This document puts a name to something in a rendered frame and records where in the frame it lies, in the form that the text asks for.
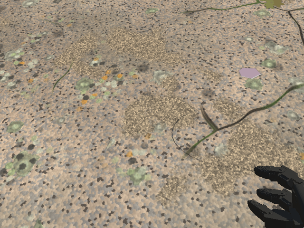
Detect robot right hand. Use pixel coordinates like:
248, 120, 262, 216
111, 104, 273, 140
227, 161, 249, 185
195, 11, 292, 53
247, 165, 304, 228

